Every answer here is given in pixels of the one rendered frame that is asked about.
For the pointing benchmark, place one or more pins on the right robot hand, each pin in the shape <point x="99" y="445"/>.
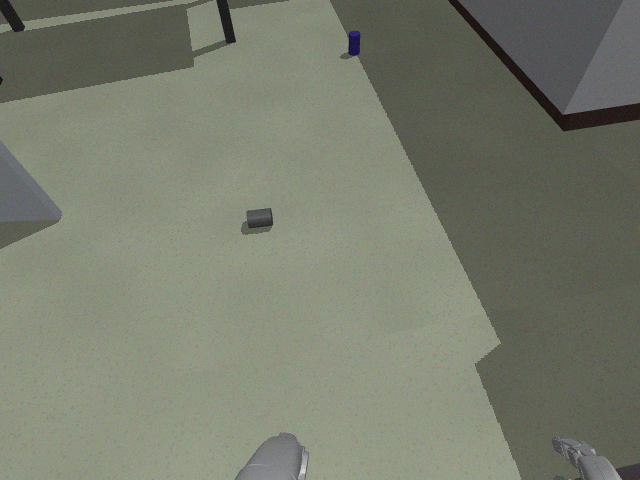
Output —
<point x="583" y="457"/>

